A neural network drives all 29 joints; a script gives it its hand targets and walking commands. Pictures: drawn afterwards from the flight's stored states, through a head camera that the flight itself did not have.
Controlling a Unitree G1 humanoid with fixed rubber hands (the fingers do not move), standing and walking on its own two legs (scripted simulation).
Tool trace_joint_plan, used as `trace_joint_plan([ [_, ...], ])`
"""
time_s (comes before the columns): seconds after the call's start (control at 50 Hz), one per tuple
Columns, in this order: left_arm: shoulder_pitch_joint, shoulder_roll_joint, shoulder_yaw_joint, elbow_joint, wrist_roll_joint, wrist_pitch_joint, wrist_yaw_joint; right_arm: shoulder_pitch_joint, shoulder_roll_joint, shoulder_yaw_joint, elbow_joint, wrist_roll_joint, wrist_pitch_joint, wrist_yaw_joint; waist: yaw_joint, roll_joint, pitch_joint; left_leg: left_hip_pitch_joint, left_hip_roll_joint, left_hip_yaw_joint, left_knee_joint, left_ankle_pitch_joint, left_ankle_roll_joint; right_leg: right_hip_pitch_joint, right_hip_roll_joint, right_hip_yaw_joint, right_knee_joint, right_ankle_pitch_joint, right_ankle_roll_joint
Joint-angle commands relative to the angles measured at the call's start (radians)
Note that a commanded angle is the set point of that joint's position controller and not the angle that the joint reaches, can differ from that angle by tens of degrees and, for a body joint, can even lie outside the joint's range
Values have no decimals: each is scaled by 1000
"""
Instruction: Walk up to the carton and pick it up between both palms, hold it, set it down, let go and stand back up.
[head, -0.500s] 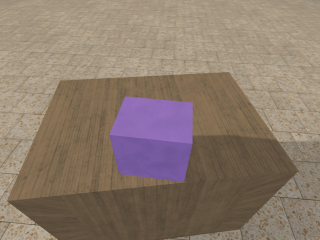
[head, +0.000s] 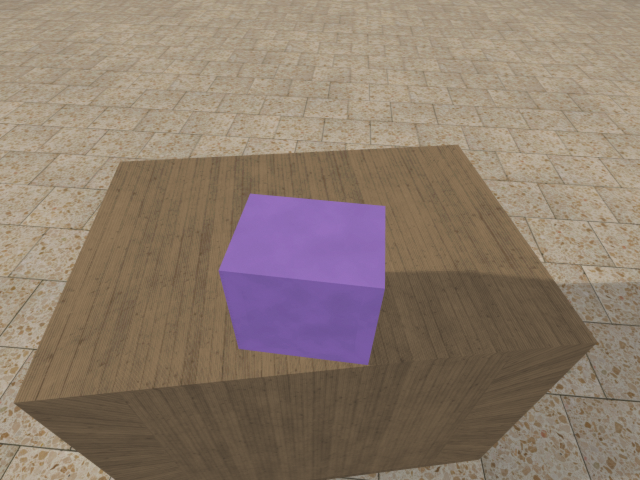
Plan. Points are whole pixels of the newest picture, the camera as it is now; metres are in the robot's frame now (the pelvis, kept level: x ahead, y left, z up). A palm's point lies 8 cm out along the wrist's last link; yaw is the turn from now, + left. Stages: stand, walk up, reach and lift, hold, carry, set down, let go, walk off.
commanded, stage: stand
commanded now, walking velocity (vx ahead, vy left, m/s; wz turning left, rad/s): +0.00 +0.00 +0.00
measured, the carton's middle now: (309, 279) +0.43 +0.01 -0.01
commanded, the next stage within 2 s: none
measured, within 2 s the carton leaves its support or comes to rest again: neither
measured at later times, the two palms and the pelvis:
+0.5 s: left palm out of the picture +0.06 +0.26 -0.13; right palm out of the picture +0.08 -0.29 -0.11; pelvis +0.00 +0.00 +0.00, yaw +0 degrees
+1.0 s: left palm out of the picture +0.06 +0.26 -0.13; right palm out of the picture +0.08 -0.29 -0.11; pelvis +0.00 +0.00 +0.00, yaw +0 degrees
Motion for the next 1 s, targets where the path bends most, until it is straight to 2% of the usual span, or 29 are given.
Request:
trace_joint_plan([
  [0.0,-94,264,54,-35,13,-47,-1,-51,-204,-35,9,-13,-40,-5,-1,-76,-32,99,111,-130,-177,37,39,94,-115,122,-212,4,-33],
  [0.14,-99,270,55,-37,13,-46,0,-51,-198,-35,10,-14,-40,-4,-3,-80,-23,104,109,-129,-176,40,40,82,-114,123,-218,-9,-31],
  [0.2,-93,266,54,-38,12,-47,-2,-57,-208,-36,11,-13,-41,-5,4,-53,-36,98,111,-134,-179,28,39,97,-113,122,-210,-1,-32],
  [0.32,-97,266,54,-37,14,-47,0,-48,-201,-36,10,-13,-41,-5,-1,-82,-27,97,109,-133,-179,28,40,93,-114,123,-216,0,-32],
  [0.4,-95,269,55,-38,14,-46,-1,-57,-207,-38,10,-15,-40,-5,2,-61,-27,95,112,-132,-179,30,40,94,-112,121,-213,8,-31],
  [0.58,-97,264,54,-35,13,-46,-1,-47,-212,-39,14,-12,-41,-8,-1,-81,-34,103,113,-131,-173,52,40,98,-112,118,-209,31,-31],
  [0.7,-97,263,52,-36,13,-47,0,-57,-208,-38,11,-14,-40,-6,0,-66,-30,103,111,-131,-176,37,39,92,-114,121,-214,4,-31],
  [0.76,-105,269,53,-37,14,-46,0,-52,-206,-36,15,-13,-39,-7,-4,-81,-34,106,112,-131,-178,31,41,90,-116,123,-216,5,-32],
  [0.98,-103,271,54,-35,15,-47,-1,-55,-206,-39,14,-13,-39,-6,0,-74,-28,100,110,-128,-179,36,39,93,-114,123,-218,4,-29],
])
